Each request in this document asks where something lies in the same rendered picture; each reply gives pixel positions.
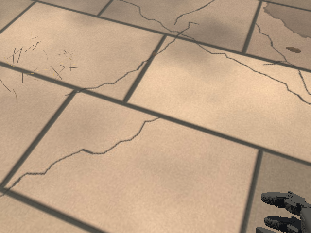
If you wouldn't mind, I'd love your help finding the right robot hand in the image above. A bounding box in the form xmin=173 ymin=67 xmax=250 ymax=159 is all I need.
xmin=256 ymin=191 xmax=311 ymax=233

